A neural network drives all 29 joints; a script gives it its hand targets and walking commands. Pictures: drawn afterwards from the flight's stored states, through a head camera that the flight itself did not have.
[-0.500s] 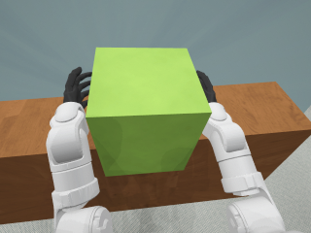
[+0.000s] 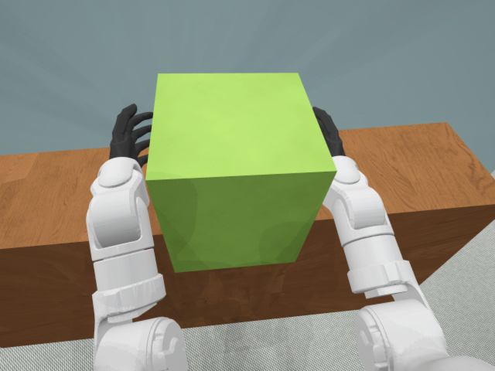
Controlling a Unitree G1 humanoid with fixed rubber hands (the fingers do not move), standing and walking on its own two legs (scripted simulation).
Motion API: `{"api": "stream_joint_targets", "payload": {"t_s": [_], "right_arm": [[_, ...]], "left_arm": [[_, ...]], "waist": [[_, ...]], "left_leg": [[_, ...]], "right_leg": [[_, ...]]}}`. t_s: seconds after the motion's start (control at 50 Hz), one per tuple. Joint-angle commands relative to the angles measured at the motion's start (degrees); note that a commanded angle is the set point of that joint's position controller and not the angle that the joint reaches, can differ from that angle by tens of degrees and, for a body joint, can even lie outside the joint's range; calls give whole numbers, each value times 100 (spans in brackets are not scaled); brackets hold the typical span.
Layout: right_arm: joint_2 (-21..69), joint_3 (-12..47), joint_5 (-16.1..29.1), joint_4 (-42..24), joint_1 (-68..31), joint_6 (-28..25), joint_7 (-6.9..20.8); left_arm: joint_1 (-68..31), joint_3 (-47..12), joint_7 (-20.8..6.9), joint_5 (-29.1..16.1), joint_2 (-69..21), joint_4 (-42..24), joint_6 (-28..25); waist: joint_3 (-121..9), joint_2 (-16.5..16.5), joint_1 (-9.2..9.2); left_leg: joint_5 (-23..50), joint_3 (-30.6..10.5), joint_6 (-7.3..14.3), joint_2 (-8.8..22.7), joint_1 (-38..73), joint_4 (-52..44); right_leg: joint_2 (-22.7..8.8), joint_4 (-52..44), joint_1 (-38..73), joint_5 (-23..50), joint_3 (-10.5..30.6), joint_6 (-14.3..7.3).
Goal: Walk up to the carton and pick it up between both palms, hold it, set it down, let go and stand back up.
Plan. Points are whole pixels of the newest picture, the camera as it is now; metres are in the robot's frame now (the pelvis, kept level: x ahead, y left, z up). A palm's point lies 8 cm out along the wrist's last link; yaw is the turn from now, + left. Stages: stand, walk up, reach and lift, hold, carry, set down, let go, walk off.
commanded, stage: set down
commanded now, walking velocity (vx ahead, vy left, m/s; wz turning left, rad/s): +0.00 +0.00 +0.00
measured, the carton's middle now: (233, 177) +0.37 +0.00 +0.11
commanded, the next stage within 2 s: none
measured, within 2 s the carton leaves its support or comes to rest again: rests again in 1.26 s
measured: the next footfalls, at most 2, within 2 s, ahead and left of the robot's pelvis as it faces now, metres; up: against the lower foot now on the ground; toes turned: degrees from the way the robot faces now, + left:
none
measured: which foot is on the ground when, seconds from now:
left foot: down 0.00-1.00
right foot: down 0.00-1.00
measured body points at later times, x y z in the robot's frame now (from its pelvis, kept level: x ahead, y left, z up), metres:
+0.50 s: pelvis +0.01 +0.00 +0.00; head +0.02 -0.02 +0.45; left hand +0.40 +0.15 +0.16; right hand +0.42 -0.16 +0.12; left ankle +0.00 +0.13 -0.76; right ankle +0.00 -0.11 -0.76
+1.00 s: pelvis +0.01 -0.01 +0.00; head +0.03 -0.03 +0.45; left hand +0.42 +0.13 +0.13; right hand +0.44 -0.17 +0.11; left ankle +0.00 +0.13 -0.76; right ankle +0.00 -0.11 -0.76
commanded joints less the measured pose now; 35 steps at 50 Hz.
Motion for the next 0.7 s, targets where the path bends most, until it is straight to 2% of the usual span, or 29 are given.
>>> {"api": "stream_joint_targets", "payload": {"t_s": [0.0,0.1,0.24,0.36,0.68], "right_arm": [[1964,1552,474,-1501,-3726,-599,631],[2011,1527,413,-1390,-3809,-725,680],[1977,1280,183,-986,-3855,-850,792],[1993,1046,-64,-674,-4034,-1016,963],[2241,323,-808,762,-4668,-1662,1467]], "left_arm": [[-2549,-1980,-658,-775,-1674,-436,-238],[-2617,-2060,-593,-805,-1754,-366,-346],[-2728,-2013,-532,-773,-1787,-51,-503],[-2873,-1893,-462,-704,-1866,266,-732],[-3616,-1599,-95,-515,-2085,1568,-1781]], "waist": [[-2893,-196,52],[-2998,-155,15],[-2947,-116,-50],[-3114,-132,-38],[-3669,-184,29]], "left_leg": [[1775,80,106,-189,699,96],[1839,59,91,-220,659,133],[1716,35,69,-236,629,169],[1759,5,58,-234,627,179],[1601,-91,87,-227,306,175]], "right_leg": [[174,503,1075,1972,-68,409],[178,571,1109,2203,-76,417],[195,522,900,2062,-127,409],[227,477,767,2008,-181,389],[263,371,320,1751,-252,293]]}}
